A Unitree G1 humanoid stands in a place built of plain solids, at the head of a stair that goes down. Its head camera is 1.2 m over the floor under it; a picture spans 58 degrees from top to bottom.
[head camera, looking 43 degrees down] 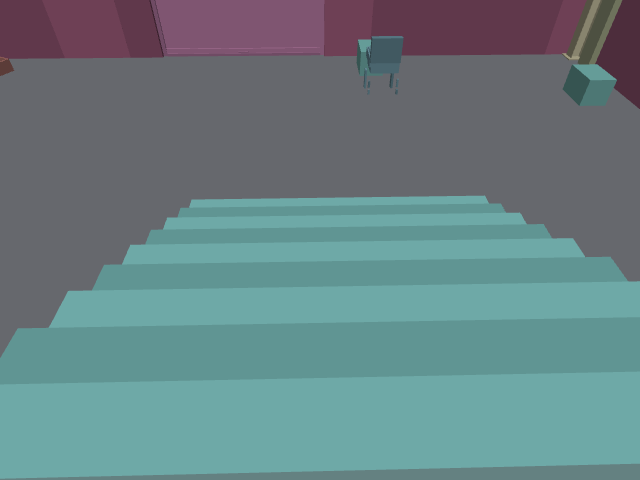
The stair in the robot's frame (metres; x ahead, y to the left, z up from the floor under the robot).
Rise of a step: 0.18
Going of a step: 0.36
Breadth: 3.15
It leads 1 degrees to the left of straight ahead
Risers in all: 10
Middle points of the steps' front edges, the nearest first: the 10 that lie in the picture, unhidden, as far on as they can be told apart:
0.42 -0.28 0.00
0.78 -0.27 -0.18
1.15 -0.26 -0.36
1.51 -0.25 -0.54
1.88 -0.25 -0.72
2.24 -0.24 -0.90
2.61 -0.23 -1.08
2.97 -0.22 -1.27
3.34 -0.21 -1.45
3.70 -0.21 -1.63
